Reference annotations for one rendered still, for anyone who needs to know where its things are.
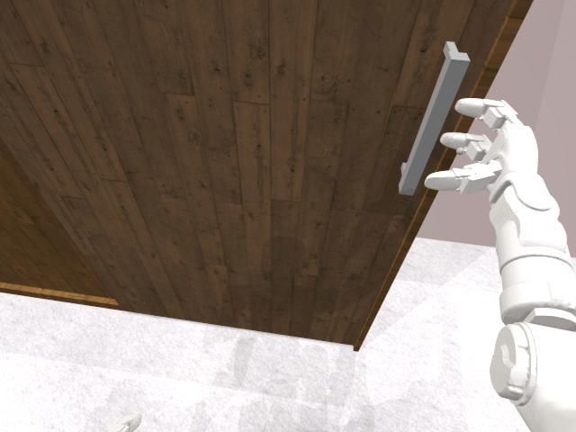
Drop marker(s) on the right robot forearm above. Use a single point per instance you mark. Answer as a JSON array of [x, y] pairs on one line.
[[535, 265]]

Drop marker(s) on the handle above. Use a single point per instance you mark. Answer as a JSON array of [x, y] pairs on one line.
[[447, 85]]

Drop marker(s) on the right robot hand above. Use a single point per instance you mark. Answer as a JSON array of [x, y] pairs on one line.
[[513, 150]]

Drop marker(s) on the left robot hand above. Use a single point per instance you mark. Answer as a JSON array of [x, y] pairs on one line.
[[127, 424]]

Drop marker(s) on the wardrobe door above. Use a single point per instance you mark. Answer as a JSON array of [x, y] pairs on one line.
[[234, 162], [35, 248]]

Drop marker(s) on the robot right upper arm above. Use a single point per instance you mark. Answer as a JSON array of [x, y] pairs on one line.
[[534, 367]]

